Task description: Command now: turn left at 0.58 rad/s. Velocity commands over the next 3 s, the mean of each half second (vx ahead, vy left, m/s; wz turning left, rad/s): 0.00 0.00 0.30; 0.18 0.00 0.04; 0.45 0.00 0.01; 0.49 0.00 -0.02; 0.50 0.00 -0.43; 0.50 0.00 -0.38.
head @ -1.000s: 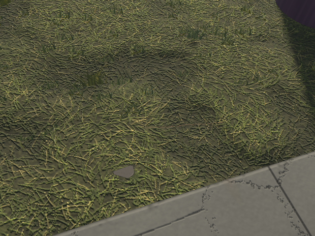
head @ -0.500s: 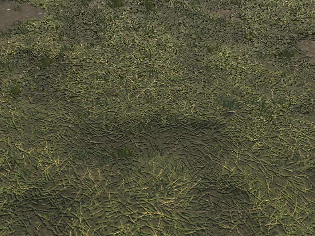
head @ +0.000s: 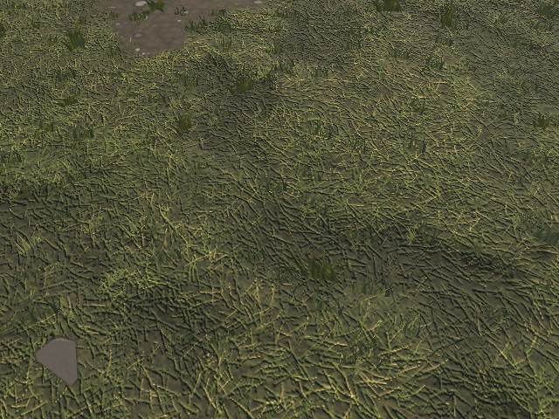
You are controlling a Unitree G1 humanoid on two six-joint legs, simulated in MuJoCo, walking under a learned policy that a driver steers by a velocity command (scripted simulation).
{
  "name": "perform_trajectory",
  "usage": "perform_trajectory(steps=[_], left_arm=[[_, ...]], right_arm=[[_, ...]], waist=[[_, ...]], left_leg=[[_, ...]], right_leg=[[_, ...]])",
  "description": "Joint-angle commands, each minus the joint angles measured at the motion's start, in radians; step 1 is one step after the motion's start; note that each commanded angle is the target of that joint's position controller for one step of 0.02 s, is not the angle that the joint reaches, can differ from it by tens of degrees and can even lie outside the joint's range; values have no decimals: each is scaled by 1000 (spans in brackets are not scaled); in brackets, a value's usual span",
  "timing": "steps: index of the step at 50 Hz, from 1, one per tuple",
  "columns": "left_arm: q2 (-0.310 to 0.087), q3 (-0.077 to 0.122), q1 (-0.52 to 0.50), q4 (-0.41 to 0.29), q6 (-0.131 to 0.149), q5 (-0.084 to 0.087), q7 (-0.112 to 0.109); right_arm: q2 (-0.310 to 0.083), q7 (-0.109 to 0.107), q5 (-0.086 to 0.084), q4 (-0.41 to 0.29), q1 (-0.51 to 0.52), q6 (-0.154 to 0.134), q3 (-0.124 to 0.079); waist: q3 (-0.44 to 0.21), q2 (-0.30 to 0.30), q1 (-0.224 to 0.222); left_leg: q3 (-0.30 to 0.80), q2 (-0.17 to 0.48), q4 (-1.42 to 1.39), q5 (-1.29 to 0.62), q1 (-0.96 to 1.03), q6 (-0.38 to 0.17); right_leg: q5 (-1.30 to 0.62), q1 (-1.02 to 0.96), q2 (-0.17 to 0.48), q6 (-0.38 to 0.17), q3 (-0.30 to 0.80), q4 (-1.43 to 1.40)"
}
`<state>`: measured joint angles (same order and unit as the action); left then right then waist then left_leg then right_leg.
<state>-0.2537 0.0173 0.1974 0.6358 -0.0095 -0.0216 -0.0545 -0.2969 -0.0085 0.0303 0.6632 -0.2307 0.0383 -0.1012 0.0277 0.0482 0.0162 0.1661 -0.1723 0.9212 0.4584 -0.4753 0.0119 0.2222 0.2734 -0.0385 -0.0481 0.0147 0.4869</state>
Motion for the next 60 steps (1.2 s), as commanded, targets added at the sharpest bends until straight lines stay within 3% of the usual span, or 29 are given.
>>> perform_trajectory(steps=[1, 3, 7, 13, 16, 18, 19, 20, 21, 23, 25, 27, 29, 31, 32, 33, 36, 38, 41, 43, 45, 46, 47, 48, 50, 52, 55, 57, 60], left_arm=[[-100, 22, -91, -111, 25, -1, 2], [-105, 25, -46, -111, 27, -4, 1], [-120, 38, 59, -86, 35, 1, 1], [-116, 44, 69, -64, 39, -5, 17], [-133, 52, 96, -35, 26, -10, 28], [-126, 48, 103, -10, 17, 3, 29], [-106, 42, 133, -6, 21, 8, 29], [-16, 16, 136, -51, 28, 15, 35], [-40, 15, 73, -39, 10, 16, 22], [-54, 22, 58, -27, -8, 14, 28], [-62, 27, 92, -2, -10, 2, 35], [-37, 19, 131, 30, -6, 2, 34], [-13, 8, 139, 43, 0, 4, 28], [-58, 11, 120, 32, 12, -10, 21], [-102, 25, 98, 46, 14, 4, 21], [-67, 20, 121, 55, 17, 7, 29], [-80, 29, 127, 55, 12, -9, 34], [-89, 34, 146, 51, 16, -6, 39], [-149, 62, 208, 71, 30, 3, 45], [-140, 62, 150, 61, 34, 9, 53], [-115, 58, 64, 46, 36, 20, 55], [-67, 42, -28, 3, 44, 20, 55], [-31, 31, -83, -41, 55, 8, 57], [-93, 45, -108, -54, 60, -12, 53], [-89, 47, -37, -28, 68, -1, 66], [-81, 45, -28, -21, 65, -6, 84], [-56, 34, -98, -50, 61, -12, 106], [-40, 26, -136, -68, 59, -8, 114], [-65, 35, -132, -79, 52, -4, 103]], right_arm=[[-109, 16, 1, -23, -75, 2, -34], [-107, 30, -10, -19, -53, 13, -30], [-77, 31, -20, -35, 31, 28, -10], [-10, 25, -21, -38, 67, 32, 30], [-4, 19, -28, -33, 48, 19, 41], [12, 13, -22, -7, -21, -7, 52], [-28, 8, -3, -6, -29, -22, 49], [-122, -1, 9, -33, 6, -32, 36], [-69, -7, -4, -30, 24, -40, 48], [3, -11, -4, -34, 98, -52, 75], [0, -20, -9, -27, 116, -59, 80], [1, -20, -15, -18, 95, -64, 80], [4, -20, -26, -6, 93, -64, 79], [18, -18, -22, 5, 63, -63, 79], [29, -12, -26, 9, 25, -58, 75], [13, -13, -21, 32, 25, -51, 72], [-20, -3, -9, 31, 20, -36, 51], [-1, 6, -9, 13, 46, -46, 52], [41, 21, 1, -9, 79, -77, 60], [40, 29, -4, -1, 36, -91, 57], [34, 29, -6, 41, -102, -102, 50], [-52, 18, -3, 63, -214, -108, 25], [-141, 14, -5, 90, -319, -111, -5], [-125, 12, -2, 98, -329, -110, -3], [-83, 8, 6, 84, -256, -118, 10], [-62, 6, 1, 83, -201, -126, 20], [-36, 11, -12, 107, -201, -137, 35], [-65, 14, -9, 120, -200, -140, 30], [-101, 18, -16, 140, -212, -134, 25]], waist=[[-57, -152, 43], [-78, -163, 13], [-85, -183, -42], [-75, -224, -48], [-78, -245, -47], [-80, -185, 6], [-106, -115, -1], [-126, 147, -38], [-81, 168, 17], [-21, 112, -20], [-20, 133, -41], [-65, 98, -41], [-74, 60, -53], [-51, 28, -34], [-6, -62, 10], [-21, -43, -21], [51, -78, -22], [80, -104, -38], [44, -210, -61], [43, -195, -25], [48, -164, 56], [53, -7, 119], [65, 182, 148], [121, 106, 136], [78, 5, 57], [44, 36, 28], [65, 67, 26], [70, 79, 27], [59, 79, 15]], left_leg=[[-65, 66, 309, -27, -73, 41], [-92, 74, 363, -51, -98, 63], [-62, 69, 282, -52, -134, 78], [-128, 108, -105, 44, 50, 44], [-189, 104, -311, 8, 175, 3], [-182, 120, -616, -261, 354, -28], [-70, 202, -657, -326, 480, -47], [209, 449, -647, -506, 535, -123], [214, 513, -651, -558, 309, -230], [139, 431, -673, -453, 270, -212], [56, 351, -642, -522, 274, -164], [18, 329, -593, -612, 303, -156], [1, 299, -560, -493, 266, -122], [10, 264, -563, -287, 184, -75], [-23, 212, -590, -245, 197, -59], [-36, 202, -581, -150, 242, -63], [-35, 181, -523, 168, 178, -104], [-50, 169, -468, 176, 97, -109], [-196, 122, -297, -54, 35, -79], [-203, 131, -370, -48, 167, -95], [-167, 127, -505, -79, 471, -131], [63, 256, -621, 102, 569, -179], [389, 457, -790, 316, 645, -252], [473, 529, -810, 224, 622, -295], [344, 483, -783, 31, 606, -284], [196, 409, -804, -88, 560, -242], [56, 354, -810, -280, 461, -215], [-2, 343, -793, -388, 395, -194], [-13, 381, -752, -518, 347, -172]], right_leg=[[-325, -72, 248, -136, 186, -188], [-437, -127, 237, -146, 124, -165], [-402, -230, 265, -174, 137, -154], [-252, -168, 263, -179, 110, -154], [-327, -121, 260, -184, 117, -111], [-360, -30, 236, -121, 84, -45], [-252, 73, 218, -60, 67, -10], [76, 213, 99, 13, -45, 108], [296, 102, 66, 33, -34, 156], [253, 92, 62, 36, 2, 189], [178, 56, 50, 43, -10, 160], [149, 4, 34, 52, -29, 108], [-21, -91, 44, 56, -29, -37], [-164, -163, 129, 51, 64, -102], [-146, -84, 120, 30, 65, -69], [18, -46, 98, 21, 54, -89], [423, 55, 72, -28, 78, -116], [513, 39, 115, -73, 164, -156], [587, -76, 283, -169, 404, -311], [529, 8, 261, -162, 353, -313], [477, 229, 163, -111, 215, -207], [383, 375, 69, -56, 99, -13], [255, 518, -14, -15, -50, 248], [276, 599, 26, -23, -9, 365], [192, 565, 69, -26, 25, 452], [117, 501, 82, -7, -4, 440], [5, 414, 81, 20, -47, 328], [-35, 303, 73, 16, -68, 211], [-67, 126, 45, -19, -103, 125]])
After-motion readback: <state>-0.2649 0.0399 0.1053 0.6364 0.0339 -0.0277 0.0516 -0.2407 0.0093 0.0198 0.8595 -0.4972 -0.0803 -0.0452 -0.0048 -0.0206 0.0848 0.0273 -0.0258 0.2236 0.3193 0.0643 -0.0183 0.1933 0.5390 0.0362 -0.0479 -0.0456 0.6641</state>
